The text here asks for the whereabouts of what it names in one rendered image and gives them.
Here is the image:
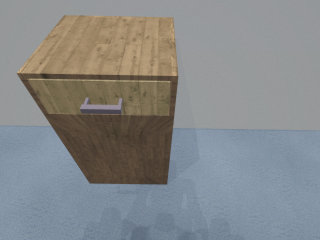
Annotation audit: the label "cabinet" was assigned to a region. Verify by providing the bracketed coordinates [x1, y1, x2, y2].
[17, 15, 179, 185]

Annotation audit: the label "drawer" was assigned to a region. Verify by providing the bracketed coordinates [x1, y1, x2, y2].
[29, 78, 170, 115]

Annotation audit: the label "handle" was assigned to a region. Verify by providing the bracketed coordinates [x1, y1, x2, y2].
[80, 97, 123, 114]

